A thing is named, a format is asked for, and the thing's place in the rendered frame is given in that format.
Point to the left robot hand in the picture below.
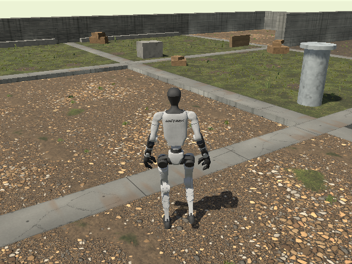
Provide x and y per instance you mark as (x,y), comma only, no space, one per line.
(148,160)

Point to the left robot forearm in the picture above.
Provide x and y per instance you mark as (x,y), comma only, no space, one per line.
(149,147)

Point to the robot right foot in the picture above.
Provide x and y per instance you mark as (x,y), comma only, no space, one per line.
(191,218)

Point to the robot left upper arm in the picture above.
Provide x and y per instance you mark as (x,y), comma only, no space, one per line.
(155,125)

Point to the right robot thigh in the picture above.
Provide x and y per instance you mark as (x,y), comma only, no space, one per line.
(189,161)

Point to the right robot hand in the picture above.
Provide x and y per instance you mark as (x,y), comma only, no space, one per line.
(206,161)

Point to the robot right upper arm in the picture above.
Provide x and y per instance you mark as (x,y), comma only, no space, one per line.
(195,125)

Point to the right robot forearm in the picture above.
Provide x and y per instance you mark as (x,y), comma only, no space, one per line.
(202,147)

